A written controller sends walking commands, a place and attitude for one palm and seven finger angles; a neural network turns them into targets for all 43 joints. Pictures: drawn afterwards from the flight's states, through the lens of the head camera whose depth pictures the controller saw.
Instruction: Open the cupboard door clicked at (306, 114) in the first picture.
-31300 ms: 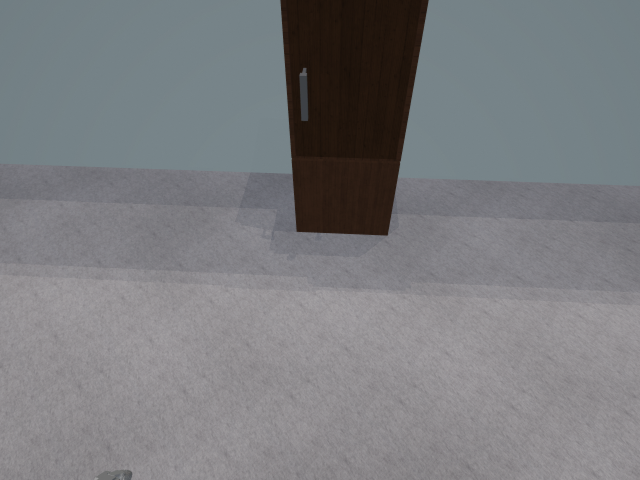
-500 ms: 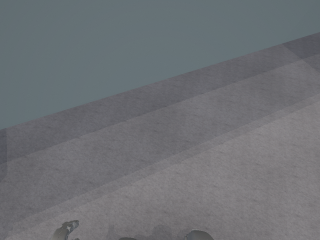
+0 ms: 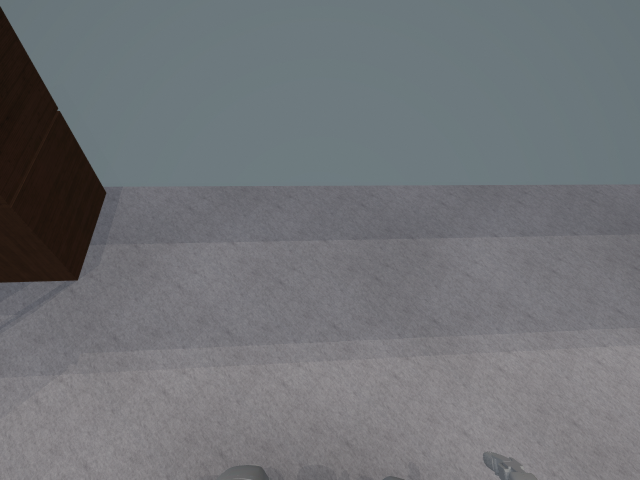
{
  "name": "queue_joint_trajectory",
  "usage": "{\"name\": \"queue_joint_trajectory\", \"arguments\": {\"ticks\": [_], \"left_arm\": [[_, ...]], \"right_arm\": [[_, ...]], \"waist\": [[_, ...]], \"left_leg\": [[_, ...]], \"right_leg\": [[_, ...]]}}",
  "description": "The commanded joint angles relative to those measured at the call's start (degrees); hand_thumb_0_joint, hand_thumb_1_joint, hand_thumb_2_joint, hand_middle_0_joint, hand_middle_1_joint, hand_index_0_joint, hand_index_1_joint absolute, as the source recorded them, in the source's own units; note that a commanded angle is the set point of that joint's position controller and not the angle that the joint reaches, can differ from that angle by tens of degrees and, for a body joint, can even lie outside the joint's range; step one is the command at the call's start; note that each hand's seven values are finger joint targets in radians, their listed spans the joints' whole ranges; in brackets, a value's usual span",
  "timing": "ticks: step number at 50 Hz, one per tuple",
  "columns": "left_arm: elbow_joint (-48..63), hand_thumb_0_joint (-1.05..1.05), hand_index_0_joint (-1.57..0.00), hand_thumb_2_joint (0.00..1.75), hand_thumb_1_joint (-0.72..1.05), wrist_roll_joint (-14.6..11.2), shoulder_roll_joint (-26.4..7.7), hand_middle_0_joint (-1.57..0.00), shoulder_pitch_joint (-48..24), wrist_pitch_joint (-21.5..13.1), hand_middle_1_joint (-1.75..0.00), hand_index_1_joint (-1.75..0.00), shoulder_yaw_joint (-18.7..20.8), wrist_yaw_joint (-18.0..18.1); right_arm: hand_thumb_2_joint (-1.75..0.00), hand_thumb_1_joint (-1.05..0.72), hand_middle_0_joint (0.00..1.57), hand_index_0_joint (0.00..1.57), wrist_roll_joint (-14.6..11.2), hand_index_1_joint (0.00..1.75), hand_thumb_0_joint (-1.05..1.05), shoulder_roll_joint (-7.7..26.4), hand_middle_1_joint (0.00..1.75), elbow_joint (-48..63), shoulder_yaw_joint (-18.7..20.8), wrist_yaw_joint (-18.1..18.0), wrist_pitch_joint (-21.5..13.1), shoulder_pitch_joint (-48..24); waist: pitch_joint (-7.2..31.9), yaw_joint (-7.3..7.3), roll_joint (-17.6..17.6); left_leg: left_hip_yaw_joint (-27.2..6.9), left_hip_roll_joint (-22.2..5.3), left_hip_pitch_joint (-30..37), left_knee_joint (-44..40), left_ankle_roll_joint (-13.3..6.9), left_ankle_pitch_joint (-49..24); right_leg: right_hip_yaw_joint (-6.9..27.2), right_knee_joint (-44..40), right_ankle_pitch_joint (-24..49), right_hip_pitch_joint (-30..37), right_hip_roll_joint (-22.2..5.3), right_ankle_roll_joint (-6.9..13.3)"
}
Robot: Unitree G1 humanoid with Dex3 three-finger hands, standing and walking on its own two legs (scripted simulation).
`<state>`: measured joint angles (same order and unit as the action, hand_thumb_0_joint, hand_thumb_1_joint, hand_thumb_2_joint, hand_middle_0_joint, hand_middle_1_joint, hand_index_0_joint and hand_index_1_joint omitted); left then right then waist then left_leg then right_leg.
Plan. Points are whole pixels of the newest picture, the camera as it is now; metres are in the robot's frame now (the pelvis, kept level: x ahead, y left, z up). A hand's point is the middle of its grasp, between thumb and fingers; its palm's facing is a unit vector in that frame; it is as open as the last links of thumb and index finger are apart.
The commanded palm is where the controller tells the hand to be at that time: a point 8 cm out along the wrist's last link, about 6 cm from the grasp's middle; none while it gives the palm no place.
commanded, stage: turn to face it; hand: left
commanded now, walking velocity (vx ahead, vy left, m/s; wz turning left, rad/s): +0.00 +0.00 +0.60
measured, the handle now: out of the picture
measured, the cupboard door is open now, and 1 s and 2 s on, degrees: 43 43 43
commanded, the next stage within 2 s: take the last steps up to it in 1.32 s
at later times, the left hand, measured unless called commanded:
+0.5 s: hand out of the picture +0.06 +0.16 -0.13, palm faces +0.28 -0.92 -0.27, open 7.4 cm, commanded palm none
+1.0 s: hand out of the picture -0.01 +0.20 -0.15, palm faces +0.58 -0.77 -0.26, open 7.4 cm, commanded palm none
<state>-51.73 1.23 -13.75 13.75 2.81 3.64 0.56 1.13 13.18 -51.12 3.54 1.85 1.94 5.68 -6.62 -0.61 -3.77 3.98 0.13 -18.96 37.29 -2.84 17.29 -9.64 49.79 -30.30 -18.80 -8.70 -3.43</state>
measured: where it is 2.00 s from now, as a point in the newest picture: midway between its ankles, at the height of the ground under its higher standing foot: outside the picture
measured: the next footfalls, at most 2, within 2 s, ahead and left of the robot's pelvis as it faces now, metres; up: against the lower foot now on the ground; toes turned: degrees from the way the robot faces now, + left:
right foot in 0.36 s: +0.07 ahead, -0.16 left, +0.00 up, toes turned +11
left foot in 0.72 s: +0.02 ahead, +0.08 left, +0.00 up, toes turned +31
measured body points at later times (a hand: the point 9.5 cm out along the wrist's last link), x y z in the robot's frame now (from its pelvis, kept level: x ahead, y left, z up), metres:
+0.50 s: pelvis +0.02 -0.05 +0.02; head +0.07 -0.06 +0.46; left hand +0.04 +0.21 -0.11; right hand +0.16 -0.29 -0.14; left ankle -0.03 +0.07 -0.64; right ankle +0.03 -0.17 -0.72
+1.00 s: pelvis +0.04 -0.04 +0.02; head +0.07 +0.01 +0.46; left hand -0.04 +0.24 -0.13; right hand +0.25 -0.19 -0.12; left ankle -0.02 +0.06 -0.72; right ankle +0.13 -0.18 -0.66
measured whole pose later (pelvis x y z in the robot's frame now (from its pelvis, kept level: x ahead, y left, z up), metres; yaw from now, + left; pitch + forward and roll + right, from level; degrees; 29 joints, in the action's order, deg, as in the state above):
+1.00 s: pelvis +0.04 -0.04 +0.02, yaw +35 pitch +1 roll -1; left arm -50.1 1.0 -15.4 8.3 3.3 4.4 0.4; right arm 1.5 11.9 -52.2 2.4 0.4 1.6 9.2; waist -5.6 -0.1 -0.9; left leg -4.3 1.0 -16.2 28.7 -1.1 13.8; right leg -0.3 54.2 -23.9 -26.5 -3.9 -5.2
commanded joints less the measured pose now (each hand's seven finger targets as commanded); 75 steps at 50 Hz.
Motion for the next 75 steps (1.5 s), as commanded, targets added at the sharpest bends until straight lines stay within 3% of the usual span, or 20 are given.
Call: {"name": "queue_joint_trajectory", "arguments": {"ticks": [1, 5, 11, 15, 16, 17, 18, 23, 29, 33, 34, 35, 36, 42, 54, 55, 57, 62, 71, 75], "left_arm": [[6.8, 0.0, -0.2, 0.9, 0.9, -0.1, -5.6, -0.2, -7.5, -1.2, -0.3, -0.3, 1.4, 0.6], [4.4, 0.0, -0.2, 0.9, 0.9, -0.1, -5.6, -0.2, -3.3, -0.9, -0.3, -0.3, 1.6, -0.2], [6.3, 0.0, -0.2, 0.9, 0.9, -0.4, -4.9, -0.2, -6.0, -1.0, -0.3, -0.3, 1.2, 0.0], [5.5, 0.0, -0.2, 0.9, 0.9, -0.7, -5.6, -0.2, 0.0, -2.1, -0.3, -0.3, 1.4, 0.3], [5.0, 0.0, -0.2, 0.9, 0.9, -0.6, -7.4, -0.2, 3.0, -2.7, -0.3, -0.3, 2.0, 0.7], [5.0, 0.0, -0.2, 0.9, 0.9, 0.5, -12.6, -0.2, 4.4, -3.3, -0.3, -0.3, 3.1, 1.3], [5.7, 0.0, -0.2, 0.9, 0.9, 0.6, -14.7, -0.2, 3.3, -3.2, -0.3, -0.3, 2.8, 1.2], [6.9, 0.0, -0.2, 0.9, 0.9, 0.1, -7.4, -0.2, -3.5, -3.5, -0.3, -0.3, 1.1, 1.5], [4.1, 0.0, -0.2, 0.9, 0.9, 0.5, -10.7, -0.2, 2.6, -3.2, -0.3, -0.3, 2.2, 1.3], [3.9, 0.0, -0.2, 0.9, 0.9, 0.0, -11.2, -0.2, 1.4, -2.9, -0.3, -0.3, 2.9, 0.9], [4.3, 0.0, -0.2, 0.9, 0.9, -0.4, -10.5, -0.2, 0.8, -2.7, -0.3, -0.3, 2.8, 0.6], [6.4, 0.0, -0.2, 0.9, 0.9, -0.7, -6.7, -0.2, 0.2, -2.4, -0.3, -0.3, 2.1, 0.2], [8.9, 0.0, -0.2, 0.9, 0.9, -0.5, -5.0, -0.2, -4.1, -2.0, -0.3, -0.3, 1.0, 0.4], [4.7, 0.0, -0.2, 0.9, 0.9, -0.2, -5.5, -0.2, -3.6, -0.8, -0.3, -0.3, 1.6, 0.0], [5.3, 0.0, -0.2, 0.9, 0.9, -0.9, -4.7, -0.2, -1.0, -2.1, -0.3, -0.3, 1.1, 0.5], [4.7, 0.0, -0.2, 0.9, 0.9, -0.6, -6.8, -0.2, 2.1, -2.8, -0.3, -0.3, 1.5, 0.8], [4.6, 0.0, -0.2, 0.9, 0.9, 0.6, -14.0, -0.2, 3.7, -3.3, -0.3, -0.3, 2.5, 1.2], [4.9, 0.0, -0.2, 0.9, 0.9, -0.2, -6.0, -0.2, -1.9, -3.9, -0.3, -0.3, 0.7, 1.5], [-0.7, 0.0, -0.2, 0.9, 0.9, 0.5, -7.7, -0.2, 6.1, -4.0, -0.3, -0.3, 1.4, 1.6], [-2.1, 0.0, -0.2, 0.9, 0.9, 0.2, -8.1, -0.2, 4.4, -3.9, -0.3, -0.3, 2.0, 0.9]], "right_arm": [[-0.9, -0.9, 0.2, 0.2, 0.3, 0.3, 0.0, 13.5, 0.3, 2.1, 3.1, -2.8, -0.8, 7.5], [-0.9, -0.9, 0.2, 0.2, 0.1, 0.3, 0.0, 11.4, 0.3, 2.8, 2.0, -2.8, -1.4, 3.9], [-0.9, -0.9, 0.2, 0.2, 0.5, 0.3, 0.0, 12.2, 0.3, 2.6, 2.9, -2.3, -0.7, 4.5], [-0.9, -0.9, 0.2, 0.2, 0.1, 0.3, 0.0, 12.0, 0.3, 3.7, 3.5, -2.2, -0.2, 1.6], [-0.9, -0.9, 0.2, 0.2, -0.3, 0.3, 0.0, 10.1, 0.3, 4.3, 3.3, -2.1, -0.1, 1.1], [-0.9, -0.9, 0.2, 0.2, -0.9, 0.3, 0.0, 6.1, 0.3, 5.2, 2.9, -1.7, -0.2, 2.4], [-0.9, -0.9, 0.2, 0.2, -0.4, 0.3, 0.0, 6.4, 0.3, 6.1, 2.9, -1.5, -0.3, 1.5], [-0.9, -0.9, 0.2, 0.2, -0.2, 0.3, 0.0, 5.2, 0.3, 2.9, 2.3, -0.3, 1.1, 1.5], [-0.9, -0.9, 0.2, 0.2, -0.6, 0.3, 0.0, 3.2, 0.3, 3.8, 1.1, 0.2, 0.7, -3.6], [-0.9, -0.9, 0.2, 0.2, -0.4, 0.3, 0.0, 5.0, 0.3, 3.1, 1.3, -0.2, -0.1, 1.1], [-0.9, -0.9, 0.2, 0.2, -0.2, 0.3, 0.0, 7.5, 0.3, 2.1, 2.0, -0.3, -0.5, 5.1], [-0.9, -0.9, 0.2, 0.2, 0.3, 0.3, 0.0, 14.0, 0.3, 2.0, 3.7, -0.5, -0.9, 9.0], [-0.9, -0.9, 0.2, 0.2, 0.3, 0.3, 0.0, 17.6, 0.3, 1.0, 4.3, -1.1, -0.5, 13.3], [-0.9, -0.9, 0.2, 0.2, 0.3, 0.3, 0.0, 11.4, 0.3, 2.9, 2.1, -2.8, -1.4, 3.7], [-0.9, -0.9, 0.2, 0.2, 0.1, 0.3, 0.0, 10.7, 0.3, 2.7, 2.9, -2.6, -0.3, 3.2], [-0.9, -0.9, 0.2, 0.2, -0.3, 0.3, 0.0, 9.5, 0.3, 3.1, 2.8, -2.3, -0.5, 2.8], [-0.9, -0.9, 0.2, 0.2, -0.6, 0.3, 0.0, 5.4, 0.3, 5.0, 2.3, -1.7, -0.4, 2.8], [-0.9, -0.9, 0.2, 0.2, -0.2, 0.3, 0.0, 4.5, 0.3, 0.4, 1.9, -1.1, 1.0, 3.2], [-0.9, -0.9, 0.2, 0.2, -0.8, 0.3, 0.0, 1.4, 0.3, -0.8, 0.0, -1.5, 0.1, -1.7], [-0.9, -0.9, 0.2, 0.2, -0.3, 0.3, 0.0, 2.5, 0.3, -2.3, -0.3, -1.4, -1.0, 2.3]], "waist": [[9.3, 4.27, 14.6], [9.1, 0.97, 12.3], [8.1, 1.95, 13.3], [9.9, -0.94, 12.5], [10.9, -2.62, 8.1], [11.6, -3.01, -7.8], [10.0, -2.92, -12.3], [5.9, 1.15, -9.1], [6.7, -2.26, -8.6], [9.1, 0.68, -7.3], [11.6, 3.14, -1.4], [14.5, 5.14, 16.0], [14.1, 7.1, 19.8], [9.4, 1.33, 11.2], [10.5, -0.55, 12.6], [11.1, -2.13, 8.2], [10.3, -2.76, -11.6], [6.2, 0.89, -8.2], [7.2, -2.36, -7.7], [6.6, -0.14, -6.3]], "left_leg": [[-23.1, -18.8, 12.2, -17.1, -9.0, -26.7], [-16.1, -12.6, 10.0, -17.7, -5.8, -23.8], [-20.9, -11.6, 6.7, -17.3, -6.3, -16.8], [-22.9, -8.9, 0.1, -11.4, -4.1, -18.1], [-21.3, -5.8, -5.4, -6.7, -1.5, -11.3], [-12.1, 2.1, -16.0, 5.6, 3.3, 5.6], [-7.3, 4.1, -16.6, 20.4, 4.9, 19.2], [-4.8, -1.3, -14.1, 29.5, 6.7, 8.1], [1.2, 0.1, -7.4, 9.6, 6.2, 9.2], [2.5, 0.9, 3.9, -6.3, 4.6, -0.2], [0.0, -1.3, 13.2, -12.1, 3.2, -9.6], [-20.6, -16.5, 23.6, -13.8, -3.8, -28.1], [-30.0, -25.4, 22.2, -14.9, -11.7, -41.4], [-17.5, -13.6, 10.6, -17.1, -6.4, -26.0], [-22.2, -9.0, 2.8, -10.5, -4.2, -24.9], [-20.4, -6.4, -1.5, -6.3, -1.7, -18.8], [-7.1, 4.6, -13.6, 18.9, 4.5, 19.5], [-6.7, -0.3, -13.0, 31.5, 6.0, 6.8], [-1.3, 0.6, -4.8, 6.2, 5.3, 9.9], [0.8, 0.6, 6.3, -7.1, 3.8, 2.4]], "right_leg": [[10.3, 18.4, 1.1, -16.8, 1.2, -1.3], [9.7, 13.7, 8.4, -12.5, 2.9, -1.7], [8.3, -0.6, 6.2, -6.3, 6.0, -1.5], [7.0, -18.4, 13.6, 8.6, 8.9, -0.5], [9.8, -27.4, 17.2, 16.7, 5.5, 0.2], [25.6, -34.5, 17.2, 23.6, -9.6, 5.0], [32.2, -35.5, 23.3, 16.4, -20.4, 11.5], [10.9, -29.2, 42.4, 11.7, -9.3, 10.0], [6.8, -25.5, 49.7, 16.5, -11.1, 9.6], [2.7, -17.3, 45.7, 13.0, -10.7, 6.2], [0.6, -9.2, 40.9, 7.0, -9.6, 3.7], [-2.1, 4.5, 10.6, -8.6, -1.5, -0.7], [3.6, 13.0, -10.2, -15.4, 1.7, -1.2], [9.9, 15.1, 7.1, -12.9, 2.4, -1.6], [6.9, -19.0, 14.5, 8.8, 8.9, -0.2], [9.6, -27.2, 19.9, 16.1, 6.0, 0.3], [31.4, -33.7, 31.1, 17.1, -19.6, 11.8], [13.3, -29.6, 45.3, 12.4, -7.8, 10.3], [11.2, -26.4, 55.4, 18.8, -9.5, 11.8], [10.5, -25.6, 33.4, 11.2, -10.1, 9.1]]}}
